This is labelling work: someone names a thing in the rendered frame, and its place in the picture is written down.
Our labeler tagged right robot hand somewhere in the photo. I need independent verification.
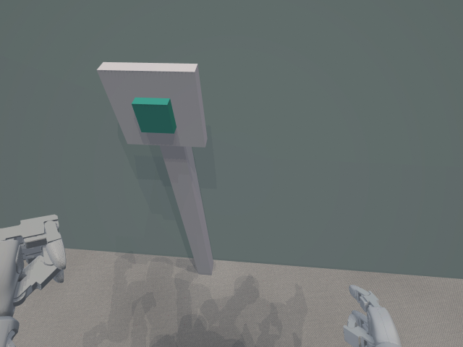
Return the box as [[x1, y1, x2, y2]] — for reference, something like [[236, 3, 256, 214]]
[[344, 285, 402, 347]]

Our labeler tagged panel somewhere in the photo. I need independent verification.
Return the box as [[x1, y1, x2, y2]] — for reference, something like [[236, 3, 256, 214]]
[[97, 62, 213, 275]]

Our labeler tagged button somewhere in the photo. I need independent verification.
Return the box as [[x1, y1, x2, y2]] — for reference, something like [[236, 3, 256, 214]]
[[132, 98, 177, 134]]

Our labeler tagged left robot forearm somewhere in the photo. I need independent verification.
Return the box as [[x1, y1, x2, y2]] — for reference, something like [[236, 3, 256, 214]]
[[0, 316, 20, 347]]

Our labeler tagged left robot hand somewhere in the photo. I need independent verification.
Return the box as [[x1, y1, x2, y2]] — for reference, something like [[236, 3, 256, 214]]
[[0, 214, 66, 317]]

